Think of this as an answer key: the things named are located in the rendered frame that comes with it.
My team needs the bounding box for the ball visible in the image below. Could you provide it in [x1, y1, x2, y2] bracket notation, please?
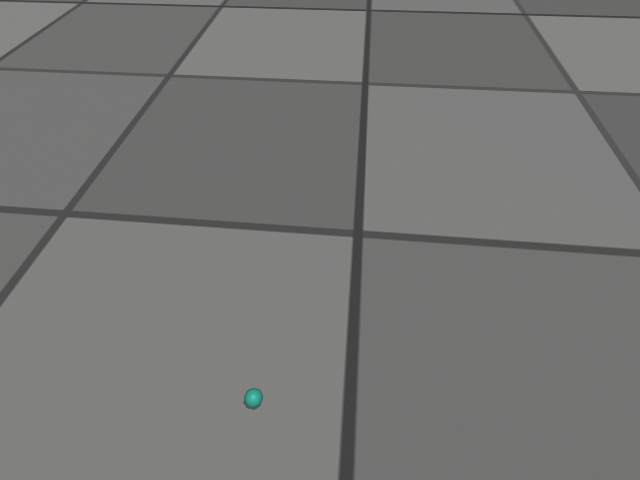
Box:
[244, 388, 263, 408]

